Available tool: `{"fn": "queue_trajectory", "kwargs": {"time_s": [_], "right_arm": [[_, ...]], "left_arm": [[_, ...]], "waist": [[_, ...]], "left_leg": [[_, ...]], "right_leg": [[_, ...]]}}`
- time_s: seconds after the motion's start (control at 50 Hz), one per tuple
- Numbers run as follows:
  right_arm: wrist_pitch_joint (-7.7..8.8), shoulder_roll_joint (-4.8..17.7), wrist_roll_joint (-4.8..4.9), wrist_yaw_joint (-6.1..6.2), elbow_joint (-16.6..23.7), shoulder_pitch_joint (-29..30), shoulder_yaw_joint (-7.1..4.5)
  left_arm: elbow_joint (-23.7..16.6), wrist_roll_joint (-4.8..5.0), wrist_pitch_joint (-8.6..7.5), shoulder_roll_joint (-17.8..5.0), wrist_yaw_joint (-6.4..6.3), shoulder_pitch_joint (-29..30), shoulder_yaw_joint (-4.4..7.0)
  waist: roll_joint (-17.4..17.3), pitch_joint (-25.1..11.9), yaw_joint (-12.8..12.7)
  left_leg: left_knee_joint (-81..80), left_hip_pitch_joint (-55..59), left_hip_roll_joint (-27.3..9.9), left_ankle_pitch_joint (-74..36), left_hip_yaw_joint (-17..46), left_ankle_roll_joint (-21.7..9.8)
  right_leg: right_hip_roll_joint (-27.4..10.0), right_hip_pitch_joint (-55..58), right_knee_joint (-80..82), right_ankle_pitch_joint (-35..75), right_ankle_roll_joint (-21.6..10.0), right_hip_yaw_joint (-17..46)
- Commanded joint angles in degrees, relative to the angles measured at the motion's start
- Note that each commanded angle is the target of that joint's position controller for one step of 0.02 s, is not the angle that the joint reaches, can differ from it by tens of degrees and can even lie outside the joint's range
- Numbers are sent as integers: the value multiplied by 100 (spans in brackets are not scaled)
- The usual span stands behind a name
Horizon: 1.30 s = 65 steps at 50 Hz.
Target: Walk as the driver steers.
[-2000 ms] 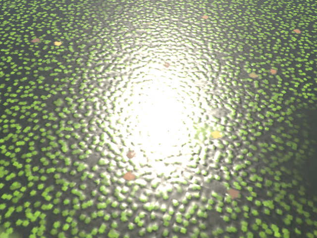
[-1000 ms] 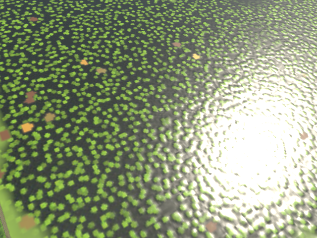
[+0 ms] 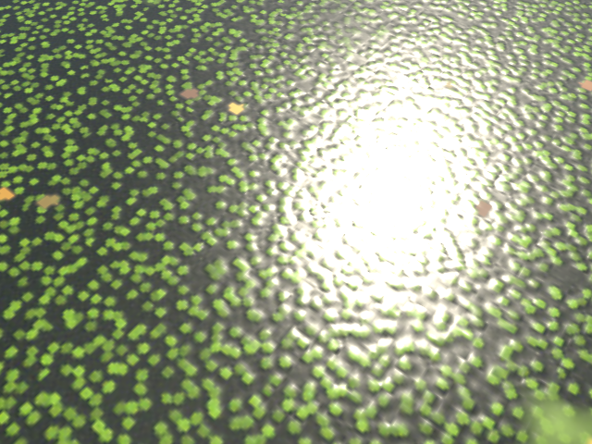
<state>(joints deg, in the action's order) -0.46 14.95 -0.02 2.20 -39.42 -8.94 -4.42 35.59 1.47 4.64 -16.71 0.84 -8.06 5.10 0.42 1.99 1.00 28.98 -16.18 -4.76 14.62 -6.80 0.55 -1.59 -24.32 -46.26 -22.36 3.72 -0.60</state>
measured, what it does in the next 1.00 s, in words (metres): steps to the right, turning right: right foot, then left foot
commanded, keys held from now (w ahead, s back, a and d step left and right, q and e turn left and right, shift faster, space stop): e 0.58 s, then w+e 0.42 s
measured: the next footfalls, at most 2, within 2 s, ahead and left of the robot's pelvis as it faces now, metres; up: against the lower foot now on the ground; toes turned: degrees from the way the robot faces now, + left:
right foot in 0.06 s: +0.03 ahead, -0.12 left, +0.00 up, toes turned -4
left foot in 0.52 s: +0.12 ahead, +0.08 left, +0.00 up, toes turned -25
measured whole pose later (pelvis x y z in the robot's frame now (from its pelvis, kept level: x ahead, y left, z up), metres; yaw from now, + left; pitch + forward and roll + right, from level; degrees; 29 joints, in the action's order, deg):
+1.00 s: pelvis +0.07 -0.10 -0.01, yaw -35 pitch +2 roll +1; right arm 2.3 19.4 0.7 -0.3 -44.0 -16.5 -5.5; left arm 33.6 1.5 0.4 -17.6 1.3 -10.7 4.1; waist -1.5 0.0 2.6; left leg 38.2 -11.3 -6.9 25.8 -6.0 2.0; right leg -0.6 -21.7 -36.3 -17.0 -2.7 -2.5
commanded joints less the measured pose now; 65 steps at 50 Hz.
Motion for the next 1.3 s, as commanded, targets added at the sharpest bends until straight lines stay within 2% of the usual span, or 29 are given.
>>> {"fn": "queue_trajectory", "kwargs": {"time_s": [0.02, 0.04, 0.06, 0.08, 0.1, 0.12, 0.16, 0.2, 0.3, 0.44, 0.5, 0.52, 0.54, 0.56, 0.58, 0.62, 0.66, 0.72, 0.8, 0.9, 0.96, 0.98, 1.0, 1.02, 1.04, 1.08, 1.16, 1.24, 1.3], "right_arm": [[58, 1146, 140, -7, 306, 156, -338], [57, 1032, 170, -15, 235, 56, -316], [67, 793, 80, -39, 147, -215, -266], [85, 413, -263, -81, 444, -159, -111], [131, 706, -173, -38, 558, 450, -180], [113, 902, -30, -13, 553, 624, -237], [69, 937, -61, 68, 390, 496, -275], [69, 878, -86, 55, 309, 289, -277], [111, 634, -31, -13, 263, 460, -159], [214, 749, 38, -153, 319, 613, -182], [296, 773, 44, -211, 239, 266, -223], [309, 935, 6, -200, 187, 99, -280], [277, 1307, -87, -154, 243, -30, -353], [221, 1514, -248, -167, 150, -53, -384], [237, 1194, -182, -153, 267, 51, -304], [198, 800, -72, -92, 328, 322, -186], [169, 831, 24, -30, 268, 183, -167], [206, 985, -23, 12, 185, -252, -217], [318, 1181, 25, -52, 120, -332, -277], [393, 1372, 164, -226, 18, -291, -329], [371, 1157, 177, -267, -38, -247, -253], [395, 794, 31, -272, 34, -191, -127], [520, 433, -103, -250, 616, 155, 5], [668, 932, 98, -271, 597, 367, -85], [757, 1135, 219, -321, 590, 376, -137], [798, 1109, -34, -322, 380, 246, -143], [691, 841, -103, -357, 296, 397, -76], [691, 497, -30, -433, 468, 1208, 93], [729, 490, 39, -530, 595, 1678, 122]], "left_arm": [[-447, 8, -49, -451, 81, -123, 162], [-355, -7, -48, -487, 68, -359, 206], [-343, -22, -70, -807, 12, -559, 311], [-504, -76, -122, -1598, -73, -623, 456], [-544, -304, -253, -1457, -2, -827, 394], [-490, -332, -356, -1313, 17, -653, 328], [-474, -100, -377, -996, -78, -145, 233], [-498, -68, -312, -956, -157, 66, 188], [-401, -58, -283, -1045, -262, -108, 215], [-437, -51, -214, -1148, -197, -31, 237], [-496, 38, -180, -1099, -224, 173, 212], [-520, 36, -183, -977, -250, 130, 176], [-519, -61, -204, -663, -236, -160, 87], [-655, 7, -245, -749, -243, -267, 117], [-516, -70, -278, -1239, -246, -487, 265], [-287, -13, -192, -1209, -225, -523, 318], [-369, -6, -154, -898, -157, -312, 217], [-570, 15, -253, -699, -74, 118, 130], [-654, -45, -375, -518, -1, 246, 34], [-632, -18, -401, -541, 72, 41, 12], [-241, -3, -407, -712, 37, -1003, 157], [-41, 56, -424, -1120, -15, -1899, 344], [-192, 8, -535, -2047, -24, -2161, 473], [-273, -22, -691, -1497, 36, -2089, 306], [-265, -77, -788, -1153, 48, -1836, 171], [-319, -79, -801, -833, 30, -1270, 51], [-181, -74, -791, -886, -153, -1178, 34], [136, -28, -792, -876, -238, -1489, 39], [414, -3, -809, -847, -230, -1813, 28]], "waist": [[-1092, -723, -143], [-938, -776, -231], [-135, -834, -210], [1953, -781, -26], [1509, -1257, -617], [987, -977, -521], [561, -694, -232], [625, -760, -41], [646, -844, -167], [900, -673, -253], [879, -747, 4], [705, -827, 29], [-337, -1071, -117], [-1721, -789, -278], [-1292, -800, -220], [-777, -612, -256], [-922, -354, -53], [-979, -292, 264], [-941, -242, 299], [-890, -102, 117], [-428, -347, -429], [490, -633, -821], [2227, -755, -729], [1325, -814, -908], [1128, -388, -702], [465, -38, -356], [377, -128, -166], [491, 21, -413], [500, 169, -610]], "left_leg": [[-295, 767, -1303, -2092, 868, -996], [83, 510, -1148, -1781, 643, -728], [1018, -307, -791, -908, 139, -237], [2976, -2307, 68, 2280, -283, 395], [3912, -2593, 385, 2648, 796, 441], [4249, -2677, 294, 2231, 1007, 377], [3901, -2734, 177, 1288, 1113, 334], [3757, -2278, 308, 725, 1071, 391], [2305, -1912, 489, 244, 1151, 468], [945, -981, 751, 558, 1237, 357], [-480, -125, 758, -240, 1162, 171], [-826, 552, 401, -940, 1336, 30], [-852, 1340, -730, -1953, 2275, -428], [-1024, 1324, -1660, -2931, 3569, -1454], [-1003, 1152, -1991, -2920, 3629, -1868], [-1129, 1056, -1169, -746, 2570, -1295], [-1435, 1106, -913, 386, 2239, -1105], [-1721, 1383, -975, 823, 2024, -1115], [-1850, 1254, -1138, 690, 1588, -1093], [-1698, 635, -1201, 667, 1024, -995], [-395, -182, -898, 342, 357, -693], [1572, -1040, -453, 127, -251, -322], [3715, -3353, 626, 1903, 63, 105], [4436, -3953, 420, 1759, 1069, -13], [4345, -4022, 196, 1195, 1151, -190], [3561, -3428, -99, 307, 1118, -182], [2503, -2689, 129, -729, 888, 139], [775, -2048, 458, -1939, 747, 208], [196, -1693, 525, -2338, 753, 89]], "right_leg": [[199, 496, 1295, 566, -334, -408], [360, 1071, 1916, 1058, -503, -438], [-28, 1985, 2302, 2380, -762, 318], [-1678, 2951, 2201, 4996, -1615, 2615], [-2150, 2552, 2435, 4774, -2514, 3122], [-1830, 2376, 2514, 4316, -2373, 2622], [-1278, 2128, 2473, 3761, -1800, 2052], [-1031, 1805, 2504, 3926, -1684, 1847], [-826, 1901, 2472, 3175, -1619, 1934], [-722, 1476, 2312, 2656, -1641, 2781], [-463, 1432, 1960, 2695, -1370, 2965], [-245, 1064, 1716, 2081, -1121, 2847], [260, 366, 678, 384, -774, 2195], [1057, -750, -415, -1588, -433, 1143], [619, -912, -1717, -1603, -157, 1078], [322, -1182, -2165, -618, -36, 864], [215, -1565, -2053, 3, 17, 617], [82, -1703, -1401, 211, 14, 351], [-145, -1269, -425, 367, -114, 152], [-140, -98, 626, 274, -447, -222], [336, 1735, 1435, 556, -777, -624], [-135, 2894, 1869, 328, -1098, 393], [-1608, 3787, 3028, -781, -2233, 4067], [-1917, 3786, 3526, -1367, -2527, 4581], [-1827, 3422, 3512, -1045, -2367, 4077], [-1327, 2644, 3353, 381, -1982, 2915], [-844, 2136, 3403, 2553, -1777, 1871], [-502, 1713, 3376, 2635, -1487, 1352], [-672, 1735, 3414, 2360, -1439, 1489]]}}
